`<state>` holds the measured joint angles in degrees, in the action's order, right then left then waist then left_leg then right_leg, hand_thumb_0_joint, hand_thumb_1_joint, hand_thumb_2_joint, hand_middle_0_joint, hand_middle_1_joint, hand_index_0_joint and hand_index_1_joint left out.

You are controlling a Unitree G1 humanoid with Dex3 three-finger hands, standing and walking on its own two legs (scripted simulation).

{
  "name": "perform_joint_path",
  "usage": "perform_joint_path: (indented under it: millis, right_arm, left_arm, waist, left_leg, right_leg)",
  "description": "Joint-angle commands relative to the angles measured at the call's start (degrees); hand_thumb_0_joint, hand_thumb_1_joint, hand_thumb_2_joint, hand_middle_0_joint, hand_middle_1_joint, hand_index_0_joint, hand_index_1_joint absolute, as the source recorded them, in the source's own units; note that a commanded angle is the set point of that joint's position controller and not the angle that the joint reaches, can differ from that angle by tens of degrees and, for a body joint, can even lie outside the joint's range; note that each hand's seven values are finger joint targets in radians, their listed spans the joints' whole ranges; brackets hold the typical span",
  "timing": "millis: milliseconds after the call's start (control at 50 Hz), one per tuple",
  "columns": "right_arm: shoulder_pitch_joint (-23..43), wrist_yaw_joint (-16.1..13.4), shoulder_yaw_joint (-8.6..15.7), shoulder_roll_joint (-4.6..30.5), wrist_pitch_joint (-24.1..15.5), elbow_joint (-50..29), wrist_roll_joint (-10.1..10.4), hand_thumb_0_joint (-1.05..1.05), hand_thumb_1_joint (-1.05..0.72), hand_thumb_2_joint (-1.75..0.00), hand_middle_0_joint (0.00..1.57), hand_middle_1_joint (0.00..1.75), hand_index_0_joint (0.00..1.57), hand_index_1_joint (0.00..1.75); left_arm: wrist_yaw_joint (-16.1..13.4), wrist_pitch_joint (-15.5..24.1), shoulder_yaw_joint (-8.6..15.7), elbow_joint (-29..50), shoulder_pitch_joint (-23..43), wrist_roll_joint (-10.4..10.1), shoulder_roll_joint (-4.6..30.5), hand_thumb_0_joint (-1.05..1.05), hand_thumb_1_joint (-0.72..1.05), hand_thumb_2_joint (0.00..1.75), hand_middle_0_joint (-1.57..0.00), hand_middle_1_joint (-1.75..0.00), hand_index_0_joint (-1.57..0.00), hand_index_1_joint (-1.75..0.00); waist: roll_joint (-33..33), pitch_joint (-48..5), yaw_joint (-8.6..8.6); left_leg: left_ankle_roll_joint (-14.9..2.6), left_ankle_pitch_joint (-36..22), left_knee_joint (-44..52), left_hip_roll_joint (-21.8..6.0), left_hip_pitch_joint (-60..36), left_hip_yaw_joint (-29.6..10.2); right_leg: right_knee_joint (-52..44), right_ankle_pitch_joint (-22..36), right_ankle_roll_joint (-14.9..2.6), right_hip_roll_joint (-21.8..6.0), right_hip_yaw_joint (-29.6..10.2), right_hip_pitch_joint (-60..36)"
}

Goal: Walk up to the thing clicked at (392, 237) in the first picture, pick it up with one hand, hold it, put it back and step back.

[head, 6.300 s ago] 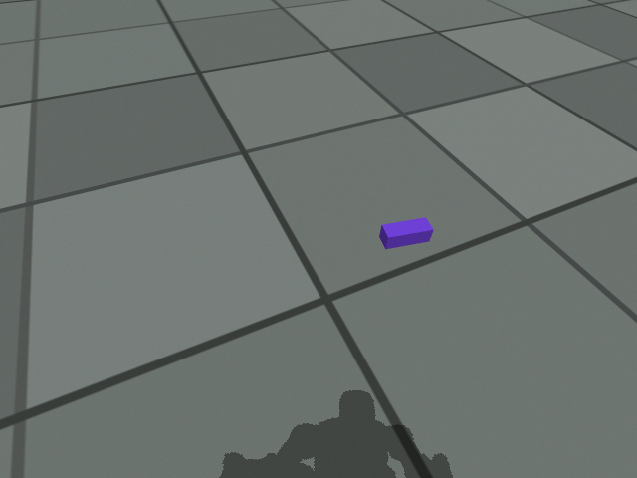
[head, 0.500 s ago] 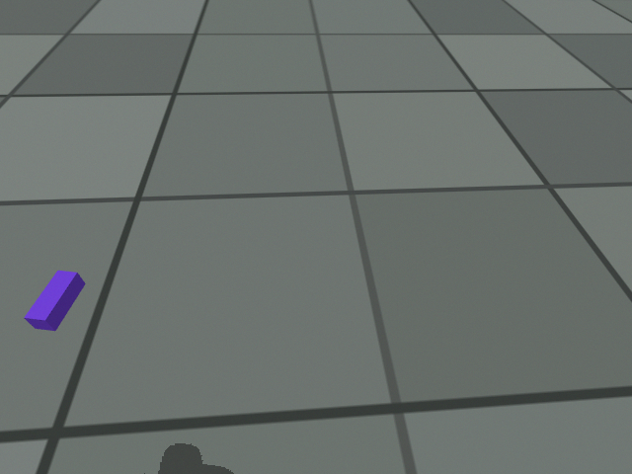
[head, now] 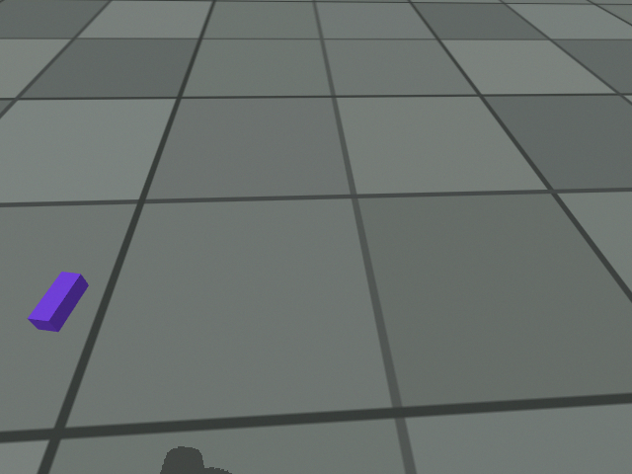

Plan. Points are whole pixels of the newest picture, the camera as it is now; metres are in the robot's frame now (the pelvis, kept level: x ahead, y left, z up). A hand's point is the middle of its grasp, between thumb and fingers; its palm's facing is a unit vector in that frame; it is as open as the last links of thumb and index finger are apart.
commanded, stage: stand
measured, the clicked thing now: (60, 300) +0.84 +0.93 -0.75
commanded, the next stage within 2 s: walk up in 0.58 s
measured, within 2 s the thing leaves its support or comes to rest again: neither
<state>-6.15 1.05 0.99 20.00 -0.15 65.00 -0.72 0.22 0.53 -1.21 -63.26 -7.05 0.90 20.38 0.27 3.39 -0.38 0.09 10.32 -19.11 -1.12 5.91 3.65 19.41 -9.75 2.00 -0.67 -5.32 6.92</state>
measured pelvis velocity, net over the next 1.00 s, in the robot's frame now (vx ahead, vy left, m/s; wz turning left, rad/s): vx -0.01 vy -0.04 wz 0.33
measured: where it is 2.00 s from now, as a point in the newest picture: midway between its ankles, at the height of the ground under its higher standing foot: outside the picture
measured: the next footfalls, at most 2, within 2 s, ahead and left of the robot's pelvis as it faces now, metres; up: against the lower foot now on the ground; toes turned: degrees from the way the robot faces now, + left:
left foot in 1.14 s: -0.01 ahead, +0.12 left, +0.00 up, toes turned +26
right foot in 1.42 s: +0.14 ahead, -0.11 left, +0.00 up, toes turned +49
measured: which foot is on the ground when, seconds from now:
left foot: down 0.00-0.78, up 0.80-1.00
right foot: down 0.00-1.00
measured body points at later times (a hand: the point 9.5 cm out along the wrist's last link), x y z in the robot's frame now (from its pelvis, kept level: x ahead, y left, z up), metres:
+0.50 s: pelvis +0.00 +0.00 +0.00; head +0.01 +0.00 +0.45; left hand +0.07 +0.30 -0.13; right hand +0.07 -0.30 -0.13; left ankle +0.00 +0.12 -0.75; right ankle +0.01 -0.14 -0.75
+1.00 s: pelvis -0.01 -0.04 -0.01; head +0.04 -0.03 +0.44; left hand +0.01 +0.29 -0.11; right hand +0.18 -0.33 -0.12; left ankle -0.05 +0.10 -0.69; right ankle +0.02 -0.14 -0.75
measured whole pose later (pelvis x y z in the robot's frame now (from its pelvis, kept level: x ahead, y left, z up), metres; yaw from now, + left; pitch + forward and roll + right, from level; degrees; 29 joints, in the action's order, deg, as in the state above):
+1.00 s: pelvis -0.01 -0.04 -0.01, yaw +19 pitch -1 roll +1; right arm -12.6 2.1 5.2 25.0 3.0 47.6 -2.0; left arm 2.0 -0.7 3.3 -46.5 -7.3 2.8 21.5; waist -0.1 8.2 0.5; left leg 1.1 24.7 -54.3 -1.9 24.8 -1.3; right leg 28.3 -15.9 -2.0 -2.6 7.3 10.9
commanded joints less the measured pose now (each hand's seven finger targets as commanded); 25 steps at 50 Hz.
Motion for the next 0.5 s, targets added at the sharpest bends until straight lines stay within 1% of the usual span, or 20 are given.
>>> perform_joint_path:
  millis: [0, 20, 40, 60, 100, 140, 160, 180, 200, 240, 300, 340, 360, 400, 460, 480]
  right_arm:
    - [2.01, -0.96, 2.43, 12.37, -1.35, -3.55, 0.33, 0.00, -0.90, -0.90, 0.20, 0.30, 0.20, 0.30]
    - [1.97, -0.91, 2.35, 12.12, -1.29, -3.54, 0.39, 0.00, -0.90, -0.90, 0.20, 0.30, 0.20, 0.30]
    - [2.12, -0.91, 2.50, 12.66, -1.32, -3.71, 0.30, 0.00, -0.90, -0.90, 0.20, 0.30, 0.20, 0.30]
    - [1.92, -0.94, 2.41, 12.35, -1.33, -3.60, 0.32, 0.00, -0.90, -0.90, 0.20, 0.30, 0.20, 0.30]
    - [2.40, -0.98, 2.44, 12.41, -1.28, -3.80, 0.25, 0.00, -0.90, -0.90, 0.20, 0.30, 0.20, 0.30]
    - [2.02, -0.94, 2.39, 12.51, -1.33, -3.56, 0.32, 0.00, -0.90, -0.90, 0.20, 0.30, 0.20, 0.30]
    - [2.09, -0.99, 2.46, 12.48, -1.35, -3.74, 0.31, 0.00, -0.90, -0.90, 0.20, 0.30, 0.20, 0.30]
    - [2.37, -1.04, 2.47, 12.62, -1.37, -3.63, 0.32, 0.00, -0.90, -0.90, 0.20, 0.30, 0.20, 0.30]
    - [2.07, -0.97, 2.33, 12.27, -1.37, -3.73, 0.29, 0.00, -0.90, -0.90, 0.20, 0.30, 0.20, 0.30]
    - [1.89, -1.01, 2.41, 12.66, -1.38, -3.60, 0.32, 0.00, -0.90, -0.90, 0.20, 0.30, 0.20, 0.30]
    - [1.77, -1.03, 2.28, 12.12, -1.32, -3.54, 0.28, 0.00, -0.90, -0.90, 0.20, 0.30, 0.20, 0.30]
    - [2.01, -0.96, 2.41, 12.57, -1.25, -3.45, 0.33, 0.00, -0.90, -0.90, 0.20, 0.30, 0.20, 0.30]
    - [1.72, -0.92, 2.42, 12.42, -1.27, -3.57, 0.36, 0.00, -0.90, -0.90, 0.20, 0.30, 0.20, 0.30]
    - [1.59, -0.99, 2.29, 12.28, -1.33, -3.64, 0.30, 0.00, -0.90, -0.90, 0.20, 0.30, 0.20, 0.30]
    - [1.57, -1.00, 2.32, 12.31, -1.29, -3.78, 0.25, 0.00, -0.90, -0.90, 0.20, 0.30, 0.20, 0.30]
    - [1.72, -0.99, 2.29, 12.56, -1.35, -3.59, 0.30, 0.00, -0.90, -0.90, 0.20, 0.30, 0.20, 0.30]
  left_arm:
    - [-0.77, 1.14, 2.69, 3.26, 1.93, -0.32, 12.13, 0.00, 0.90, 0.90, -0.20, -0.30, -0.20, -0.30]
    - [-0.80, 1.14, 2.68, 3.23, 2.08, -0.29, 12.28, 0.00, 0.90, 0.90, -0.20, -0.30, -0.20, -0.30]
    - [-0.84, 1.26, 2.77, 3.31, 1.86, -0.32, 12.34, 0.00, 0.90, 0.90, -0.20, -0.30, -0.20, -0.30]
    - [-0.77, 1.14, 2.76, 3.16, 1.93, -0.34, 12.43, 0.00, 0.90, 0.90, -0.20, -0.30, -0.20, -0.30]
    - [-0.80, 1.13, 2.75, 3.22, 1.88, -0.31, 12.25, 0.00, 0.90, 0.90, -0.20, -0.30, -0.20, -0.30]
    - [-0.79, 1.12, 2.69, 3.13, 2.13, -0.42, 12.27, 0.00, 0.90, 0.90, -0.20, -0.30, -0.20, -0.30]
    - [-0.78, 1.10, 2.78, 3.31, 1.94, -0.27, 12.30, 0.00, 0.90, 0.90, -0.20, -0.30, -0.20, -0.30]
    - [-0.75, 1.06, 2.77, 3.17, 1.82, -0.28, 12.22, 0.00, 0.90, 0.90, -0.20, -0.30, -0.20, -0.30]
    - [-0.73, 1.06, 2.70, 3.19, 1.92, -0.29, 12.16, 0.00, 0.90, 0.90, -0.20, -0.30, -0.20, -0.30]
    - [-0.70, 1.08, 2.79, 3.24, 1.66, -0.35, 12.34, 0.00, 0.90, 0.90, -0.20, -0.30, -0.20, -0.30]
    - [-0.74, 0.98, 2.89, 3.05, 2.14, -0.32, 12.46, 0.00, 0.90, 0.90, -0.20, -0.30, -0.20, -0.30]
    - [-0.70, 1.10, 2.74, 3.02, 1.45, -0.35, 12.18, 0.00, 0.90, 0.90, -0.20, -0.30, -0.20, -0.30]
    - [-0.75, 1.17, 2.79, 3.08, 1.72, -0.31, 12.35, 0.00, 0.90, 0.90, -0.20, -0.30, -0.20, -0.30]
    - [-0.72, 1.13, 2.87, 3.24, 1.59, -0.23, 12.51, 0.00, 0.90, 0.90, -0.20, -0.30, -0.20, -0.30]
    - [-0.85, 1.22, 2.94, 3.44, 2.31, -0.25, 12.55, 0.00, 0.90, 0.90, -0.20, -0.30, -0.20, -0.30]
    - [-0.77, 1.29, 2.83, 3.33, 1.64, -0.33, 12.32, 0.00, 0.90, 0.90, -0.20, -0.30, -0.20, -0.30]
  waist:
    - [-0.15, -3.63, -0.32]
    - [0.15, -3.79, -0.41]
    - [-0.25, -4.85, -0.28]
    - [0.20, -3.78, -0.33]
    - [0.08, -4.35, -0.09]
    - [-0.48, -3.83, -0.31]
    - [-0.11, -4.87, -0.18]
    - [-0.10, -3.91, -0.05]
    - [-0.28, -3.85, -0.20]
    - [-0.28, -4.07, -0.11]
    - [0.72, -2.91, -0.37]
    - [0.28, -3.20, -0.02]
    - [0.18, -3.80, -0.34]
    - [-0.02, -3.84, -0.27]
    - [0.25, -4.92, -0.46]
    - [-0.07, -4.91, -0.14]
  left_leg:
    - [-1.35, -2.19, 3.69, -6.77, -2.15, -5.96]
    - [-1.33, -2.35, 3.57, -6.73, -2.03, -6.00]
    - [-1.47, -3.40, 3.32, -6.86, -2.83, -5.96]
    - [-1.36, -2.14, 3.94, -6.77, -2.32, -6.10]
    - [-1.36, -2.97, 3.52, -6.84, -2.64, -6.09]
    - [-1.31, -2.64, 3.71, -6.89, -2.00, -6.33]
    - [-1.35, -3.33, 3.31, -6.89, -3.08, -6.01]
    - [-1.29, -2.34, 3.55, -6.87, -2.94, -6.13]
    - [-1.25, -2.33, 3.70, -6.81, -2.34, -6.09]
    - [-1.33, -2.38, 3.72, -6.79, -2.63, -6.02]
    - [-1.21, -0.94, 3.96, -6.69, -1.31, -6.31]
    - [-1.28, -1.21, 3.71, -6.71, -1.96, -6.35]
    - [-1.33, -2.04, 3.49, -6.67, -1.93, -6.34]
    - [-1.28, -1.11, 3.65, -6.59, -2.53, -6.13]
    - [-1.46, -3.64, 3.15, -6.85, -2.76, -6.08]
    - [-1.51, -4.34, 2.90, -6.90, -3.33, -6.25]
  right_leg:
    - [-3.19, 6.58, -3.11, -5.57, -3.42, 2.60]
    - [-3.05, 6.94, -3.13, -5.60, -3.27, 2.16]
    - [-2.79, 7.81, -2.96, -5.70, -3.29, 1.81]
    - [-3.02, 6.23, -3.01, -5.38, -3.10, 2.72]
    - [-2.87, 6.39, -3.13, -5.56, -3.21, 2.65]
    - [-2.97, 5.91, -3.14, -5.54, -3.19, 2.22]
    - [-2.66, 6.60, -3.27, -5.54, -3.13, 2.36]
    - [-3.16, 6.19, -3.18, -5.41, -3.30, 3.19]
    - [-2.98, 6.00, -3.20, -5.43, -3.09, 2.72]
    - [-3.17, 6.34, -3.12, -5.50, -3.27, 2.67]
    - [-3.08, 4.54, -3.27, -5.44, -3.22, 2.84]
    - [-3.51, 4.78, -3.15, -5.39, -3.17, 3.16]
    - [-3.39, 5.55, -3.19, -5.62, -3.32, 2.30]
    - [-3.65, 5.51, -3.20, -5.65, -3.34, 2.99]
    - [-3.14, 7.35, -3.11, -5.80, -3.16, 2.03]
    - [-3.37, 8.15, -3.10, -5.88, -3.14, 2.05]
